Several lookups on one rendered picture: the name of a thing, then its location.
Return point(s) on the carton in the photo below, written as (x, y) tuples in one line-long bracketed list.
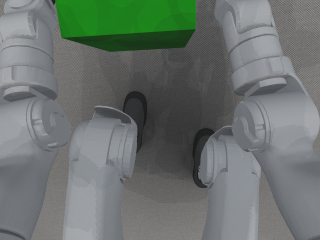
[(127, 25)]

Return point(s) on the robot right shin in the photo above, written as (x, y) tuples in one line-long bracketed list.
[(227, 130)]

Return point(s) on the left robot thigh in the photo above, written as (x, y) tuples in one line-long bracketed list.
[(96, 179)]

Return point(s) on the right robot forearm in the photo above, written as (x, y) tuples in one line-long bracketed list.
[(253, 46)]

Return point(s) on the right robot upper arm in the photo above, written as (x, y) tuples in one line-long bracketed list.
[(280, 129)]

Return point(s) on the left robot forearm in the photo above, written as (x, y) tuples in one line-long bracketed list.
[(27, 50)]

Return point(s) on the left robot upper arm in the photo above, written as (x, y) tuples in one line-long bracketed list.
[(32, 130)]

